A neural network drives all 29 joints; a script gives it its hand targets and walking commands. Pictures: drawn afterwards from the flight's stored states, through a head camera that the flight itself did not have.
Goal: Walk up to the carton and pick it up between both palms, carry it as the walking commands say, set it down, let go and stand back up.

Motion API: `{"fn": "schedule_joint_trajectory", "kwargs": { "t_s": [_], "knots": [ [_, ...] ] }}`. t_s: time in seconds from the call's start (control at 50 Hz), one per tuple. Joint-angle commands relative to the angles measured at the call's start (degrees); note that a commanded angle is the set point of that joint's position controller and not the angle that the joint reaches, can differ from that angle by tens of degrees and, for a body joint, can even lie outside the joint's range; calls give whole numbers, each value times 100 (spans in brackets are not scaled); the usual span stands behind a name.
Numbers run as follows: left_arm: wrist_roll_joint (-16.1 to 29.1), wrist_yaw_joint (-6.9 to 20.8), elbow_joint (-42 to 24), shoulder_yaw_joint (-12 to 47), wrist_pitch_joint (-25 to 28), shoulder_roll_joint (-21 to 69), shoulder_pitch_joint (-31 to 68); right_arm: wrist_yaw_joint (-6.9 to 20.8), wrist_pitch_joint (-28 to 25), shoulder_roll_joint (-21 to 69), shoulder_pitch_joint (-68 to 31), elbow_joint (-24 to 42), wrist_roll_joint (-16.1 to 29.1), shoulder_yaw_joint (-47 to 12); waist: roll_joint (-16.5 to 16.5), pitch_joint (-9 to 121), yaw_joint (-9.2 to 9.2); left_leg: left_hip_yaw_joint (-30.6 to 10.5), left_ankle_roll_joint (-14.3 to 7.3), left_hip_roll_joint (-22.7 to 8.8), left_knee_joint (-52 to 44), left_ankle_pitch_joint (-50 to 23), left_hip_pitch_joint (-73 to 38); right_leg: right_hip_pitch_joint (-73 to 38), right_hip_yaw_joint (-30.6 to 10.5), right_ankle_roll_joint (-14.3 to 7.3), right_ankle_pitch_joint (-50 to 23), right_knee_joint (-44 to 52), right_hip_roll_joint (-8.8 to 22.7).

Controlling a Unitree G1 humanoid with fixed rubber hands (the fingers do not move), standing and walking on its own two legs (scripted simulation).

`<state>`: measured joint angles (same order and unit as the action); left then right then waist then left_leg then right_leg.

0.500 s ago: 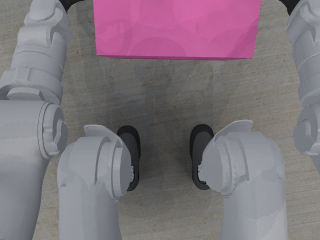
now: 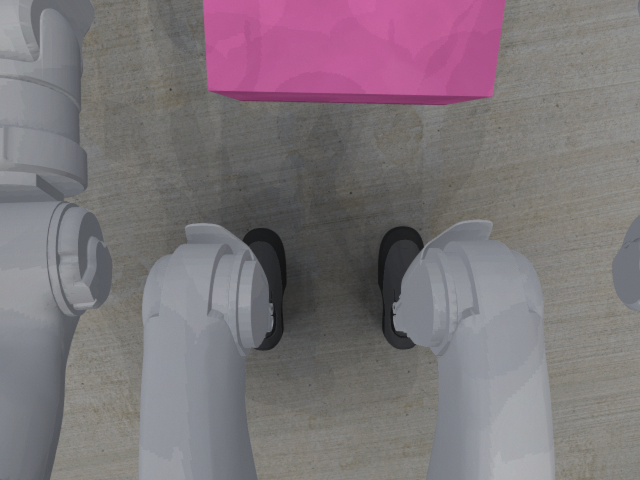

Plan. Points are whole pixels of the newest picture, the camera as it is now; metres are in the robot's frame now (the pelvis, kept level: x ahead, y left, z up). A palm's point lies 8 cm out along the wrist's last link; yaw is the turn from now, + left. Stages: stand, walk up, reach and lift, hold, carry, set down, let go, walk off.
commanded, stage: set down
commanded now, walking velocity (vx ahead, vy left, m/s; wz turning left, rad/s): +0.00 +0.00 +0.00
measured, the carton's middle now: out of the picture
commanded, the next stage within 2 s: let go in 1.08 s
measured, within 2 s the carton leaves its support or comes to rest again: neither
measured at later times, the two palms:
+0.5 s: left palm out of the picture +0.57 +0.23 +0.00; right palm out of the picture +0.57 -0.26 +0.02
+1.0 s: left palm out of the picture +0.58 +0.23 +0.15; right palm out of the picture +0.57 -0.27 +0.16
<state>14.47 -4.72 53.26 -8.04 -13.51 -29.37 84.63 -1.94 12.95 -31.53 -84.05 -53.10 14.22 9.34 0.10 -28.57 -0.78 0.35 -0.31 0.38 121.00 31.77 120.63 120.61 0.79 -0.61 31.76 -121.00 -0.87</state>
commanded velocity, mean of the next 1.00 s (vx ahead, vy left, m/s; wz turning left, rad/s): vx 0.00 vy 0.00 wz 0.00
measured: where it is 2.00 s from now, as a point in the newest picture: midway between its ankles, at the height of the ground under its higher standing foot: (332, 308)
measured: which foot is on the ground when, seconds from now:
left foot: down 0.00-1.00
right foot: down 0.00-1.00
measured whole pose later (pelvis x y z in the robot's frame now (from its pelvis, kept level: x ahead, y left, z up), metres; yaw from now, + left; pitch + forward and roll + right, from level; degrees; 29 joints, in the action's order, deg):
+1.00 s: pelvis +0.05 +0.00 +0.25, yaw +0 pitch +47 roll +0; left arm 4.0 3.6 48.0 -17.8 -15.5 -22.5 65.1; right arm 7.6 14.2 -25.3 -65.1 -48.8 2.6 19.7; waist 0.4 3.4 -1.1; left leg -0.1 0.2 0.7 62.3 17.5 92.1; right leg 92.3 -0.4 -0.2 17.7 -62.7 -0.9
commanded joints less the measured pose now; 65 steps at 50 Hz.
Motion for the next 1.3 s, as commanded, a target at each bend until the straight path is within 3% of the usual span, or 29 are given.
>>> {"fn": "schedule_joint_trajectory", "kwargs": {
  "t_s": [0.0, 0.12, 0.14, 0.16, 0.18, 0.22, 0.24, 0.26, 0.28, 0.32, 0.36, 0.4, 0.44, 0.48, 0.54, 0.58, 0.6, 0.62, 0.66, 0.68, 0.72, 0.76, 0.78, 0.86, 1.0, 1.12, 1.18, 1.24, 1.28],
  "knots": [
    [-55, 48, -590, -149, 46, -866, 1458, 56, -82, -1184, -1631, 944, -46, 208, -20, 9835, -53, 237, 29, 122, -1219, -1417, -3796, -3745, 196, 34, -1687, 1292, -77],
    [-353, 197, -408, -477, 22, -839, 1172, 278, -46, -939, -1033, 207, -388, 420, -166, 8822, -20, 244, 60, 117, -1742, -1370, -3204, -3331, 216, 90, -1634, 1775, -121],
    [-353, 229, -247, -298, 51, -503, 985, 312, -148, -1012, -1162, 625, -446, 591, 174, 8824, -145, 137, 101, 112, -1799, -1676, -3573, -2912, 300, 75, -1795, 1801, -131],
    [-425, 273, -455, -475, 65, -562, 1014, 354, -124, -841, -995, 567, -469, 496, -33, 8726, -6, 186, 96, 130, -1879, -1723, -3400, -3055, 239, 87, -1810, 1940, -121],
    [-577, 294, -298, -555, 85, -655, 764, 370, -118, -955, -920, 552, -533, 625, 257, 8724, 101, 280, 153, 137, -1939, -1572, -3331, -3143, 174, 90, -1777, 2017, -127],
    [-607, 333, -480, -725, 78, -743, 777, 459, -88, -772, -778, 603, -604, 599, -180, 8618, 50, 207, 96, 171, -2194, -1623, -3269, -3143, 230, 162, -1718, 2227, -119],
    [-589, 358, -725, -629, 88, -690, 901, 458, -112, -982, -858, 776, -700, 799, 42, 8604, -127, 227, 134, 163, -2309, -1511, -3169, -3186, 185, 127, -1722, 2378, -127],
    [-657, 380, -816, -667, 77, -634, 772, 448, -73, -947, -647, 663, -725, 820, 210, 9017, -18, 255, 163, 180, -2417, -1789, -3539, -3443, 182, 86, -1945, 2415, -134],
    [-644, 397, -1027, -751, 60, -751, 789, 491, -54, -826, -513, 587, -729, 780, -166, 8926, -109, 196, 121, 214, -2594, -1739, -3449, -3564, 223, 130, -1942, 2621, -152],
    [-611, 475, -801, -510, -26, -410, 388, 530, -56, -928, -425, 925, -806, 905, 237, 9059, -285, 201, 175, 197, -2788, -2055, -3863, -3539, 251, 108, -2170, 2868, -155],
    [-638, 473, -984, -757, -53, -615, 242, 554, -34, -928, -461, 1113, -717, 811, -36, 9496, -42, 238, 146, 249, -2863, -2504, -4024, -3864, 241, 159, -2617, 2898, -173],
    [-634, 499, -1394, -779, -57, -595, 269, 618, -74, -1025, -384, 1425, -798, 929, -122, 9687, -185, 195, 163, 252, -3066, -2814, -4047, -4160, 243, 183, -3023, 3100, -200],
    [-736, 509, -1305, -929, -101, -752, 78, 668, 14, -857, -54, 1244, -715, 806, -246, 9582, -15, 216, 137, 259, -3391, -2749, -4150, -4416, 240, 221, -3016, 3316, -181],
    [-826, 536, -1509, -944, -121, -748, 1, 673, 31, -938, -78, 1473, -708, 984, 172, 9856, 41, 202, 168, 240, -3591, -2818, -4734, -4374, 193, 180, -2909, 3587, -163],
    [-700, 623, -1474, -804, -213, -553, 42, 768, 97, -786, 19, 1331, -672, 873, -98, 9399, -151, 210, 153, 223, -4002, -2386, -4366, -4687, 185, 223, -2800, 3955, -133],
    [-862, 671, -1640, -904, -185, -549, -47, 766, 53, -1005, -169, 1675, -836, 1141, 322, 9597, -57, 210, 219, 243, -4141, -2634, -4659, -4820, 101, 165, -3024, 4086, -141],
    [-724, 695, -1398, -730, -231, -387, -43, 793, 82, -999, -92, 1441, -848, 1110, 168, 9339, -260, 188, 224, 218, -4296, -2449, -4697, -4756, 166, 173, -2757, 4276, -146],
    [-800, 663, -1751, -989, -225, -609, 111, 801, 105, -919, 48, 1448, -869, 1067, -78, 9482, -170, 202, 212, 228, -4392, -2549, -4884, -5006, 167, 193, -2822, 4364, -136],
    [-833, 705, -1574, -947, -256, -581, 56, 830, 161, -763, 195, 1081, -963, 1064, -114, 9174, -230, 205, 218, 205, -4663, -2361, -4806, -5139, 167, 257, -2697, 4567, -133],
    [-994, 714, -1300, -1114, -248, -684, -212, 850, 178, -661, 332, 1053, -842, 1026, 243, 9289, 43, 277, 226, 228, -4788, -2450, -5147, -5185, 106, 226, -2744, 4742, -147],
    [-970, 753, -1378, -1006, -241, -548, -183, 857, 113, -804, 54, 1445, -890, 1150, 282, 9396, -43, 149, 219, 189, -5000, -2777, -5551, -5149, 135, 224, -2925, 4943, -138],
    [-951, 776, -1473, -1128, -156, -505, -352, 896, 87, -607, 370, 1198, -998, 1018, -179, 9139, -13, 177, 204, 215, -5254, -2757, -5055, -5792, 38, 236, -3225, 5166, -148],
    [-963, 777, -1333, -959, -142, -308, -420, 926, 55, -673, 283, 1276, -1004, 1159, 215, 8960, -66, 172, 249, 208, -5356, -2780, -5386, -5478, 124, 223, -3068, 5211, -154],
    [-913, 812, -1665, -1007, -106, -308, -236, 914, 22, -619, 341, 1479, -1003, 1133, 237, 9369, -131, 196, 267, 196, -5739, -3042, -6132, -6046, 58, 204, -3249, 5763, -140],
    [-1344, 790, -759, -1276, 122, -45, -732, 957, -152, -303, 887, 583, -1394, 1243, 67, 8127, -89, 48, 286, 155, -6467, -3078, -5970, -6015, 68, 227, -3394, 6329, -84],
    [-1660, 754, -660, -1447, 236, 257, -1357, 936, -326, -204, 1427, 677, -1752, 1364, -40, 8642, -68, 12, 272, 203, -6614, -3573, -6170, -6851, -61, 231, -4091, 6523, -112],
    [-1454, 685, -1301, -1153, 328, 303, -1602, 864, -411, -335, 1532, 1467, -1930, 1343, -376, 9642, -193, 4, 216, 237, -6589, -3877, -6541, -7625, -23, 270, -4559, 6411, -197],
    [-1624, 645, -1934, -970, 323, 356, -3199, 866, -349, 128, 3138, 1806, -1817, 921, -31, 10090, 112, 125, 211, 316, -6793, -4481, -7203, -8427, -160, 246, -5389, 6493, -126],
    [-1601, 673, -2560, -1011, 373, 96, -3013, 805, -432, -160, 3056, 2497, -1734, 1081, -128, 9782, -36, 94, 184, 308, -6798, -4453, -7275, -8077, -170, 206, -5245, 6650, -132]
  ]
}}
